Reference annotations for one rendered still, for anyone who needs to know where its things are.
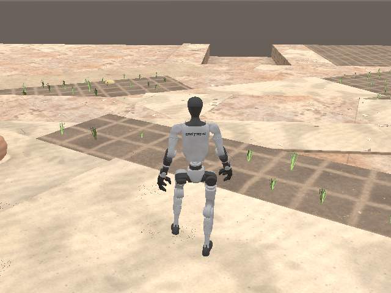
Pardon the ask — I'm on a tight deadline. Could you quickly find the robot right foot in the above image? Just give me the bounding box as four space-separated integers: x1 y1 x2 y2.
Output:
202 241 213 256

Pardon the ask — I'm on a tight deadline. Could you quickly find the robot left thigh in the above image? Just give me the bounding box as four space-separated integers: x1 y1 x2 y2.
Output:
175 169 188 198

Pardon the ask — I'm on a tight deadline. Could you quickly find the robot right forearm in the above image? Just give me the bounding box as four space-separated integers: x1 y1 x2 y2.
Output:
219 146 231 170

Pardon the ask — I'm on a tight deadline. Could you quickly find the robot left upper arm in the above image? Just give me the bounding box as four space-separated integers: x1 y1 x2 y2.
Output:
167 123 183 158

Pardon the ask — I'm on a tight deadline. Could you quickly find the right robot hand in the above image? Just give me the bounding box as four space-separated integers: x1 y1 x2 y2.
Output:
219 168 233 181

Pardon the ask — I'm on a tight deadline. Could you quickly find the robot left forearm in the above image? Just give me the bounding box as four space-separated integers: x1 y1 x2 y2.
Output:
159 149 172 178

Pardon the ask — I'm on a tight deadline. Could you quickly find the robot right upper arm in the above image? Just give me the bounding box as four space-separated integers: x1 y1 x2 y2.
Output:
208 123 225 156

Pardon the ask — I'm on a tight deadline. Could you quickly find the left robot hand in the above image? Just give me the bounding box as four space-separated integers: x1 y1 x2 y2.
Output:
157 175 171 192

